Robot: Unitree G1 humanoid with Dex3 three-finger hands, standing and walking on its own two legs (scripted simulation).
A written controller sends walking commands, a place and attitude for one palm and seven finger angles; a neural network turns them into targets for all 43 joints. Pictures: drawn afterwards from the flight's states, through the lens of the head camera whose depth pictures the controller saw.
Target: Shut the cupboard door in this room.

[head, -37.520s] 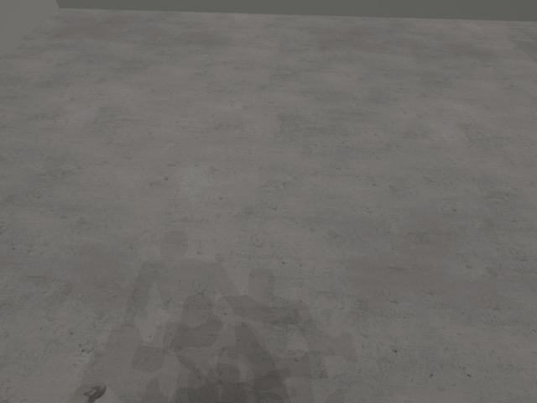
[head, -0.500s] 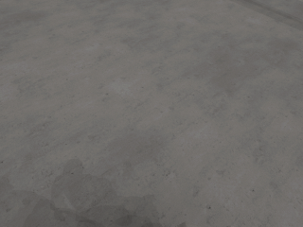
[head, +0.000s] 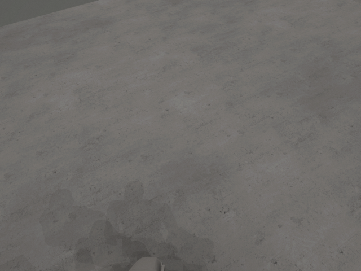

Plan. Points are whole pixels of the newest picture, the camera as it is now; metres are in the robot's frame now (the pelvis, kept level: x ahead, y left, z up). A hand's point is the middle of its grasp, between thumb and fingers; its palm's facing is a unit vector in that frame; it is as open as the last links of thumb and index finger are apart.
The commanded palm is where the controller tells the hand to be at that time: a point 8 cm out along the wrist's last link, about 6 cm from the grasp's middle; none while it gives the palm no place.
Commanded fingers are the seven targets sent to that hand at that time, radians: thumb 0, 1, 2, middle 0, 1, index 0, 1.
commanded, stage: turn or walk to find it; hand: left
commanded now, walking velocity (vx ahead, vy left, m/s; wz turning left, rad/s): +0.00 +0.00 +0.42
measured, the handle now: out of the picture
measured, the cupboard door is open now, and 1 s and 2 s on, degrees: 87 87 75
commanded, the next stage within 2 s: none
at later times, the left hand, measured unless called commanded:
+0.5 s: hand out of the picture +0.01 +0.28 -0.17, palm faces +0.25 -0.94 -0.24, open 7.4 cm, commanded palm none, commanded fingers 0.00 0.90 0.90 -0.20 -0.30 -0.20 -0.30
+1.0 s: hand out of the picture -0.03 +0.20 -0.15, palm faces +0.44 -0.86 -0.26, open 7.3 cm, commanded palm none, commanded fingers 0.00 0.90 0.90 -0.20 -0.30 -0.20 -0.30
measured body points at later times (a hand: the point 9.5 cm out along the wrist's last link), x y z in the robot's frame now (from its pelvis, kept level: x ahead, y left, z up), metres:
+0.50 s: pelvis -0.01 +0.05 +0.00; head +0.02 +0.08 +0.45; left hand +0.00 +0.33 -0.15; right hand +0.12 -0.17 -0.13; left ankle -0.03 +0.14 -0.74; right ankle +0.01 -0.11 -0.67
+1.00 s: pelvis +0.00 +0.00 +0.00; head +0.05 +0.00 +0.45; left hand -0.05 +0.25 -0.13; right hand +0.14 -0.22 -0.16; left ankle -0.10 +0.14 -0.67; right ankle +0.03 -0.08 -0.74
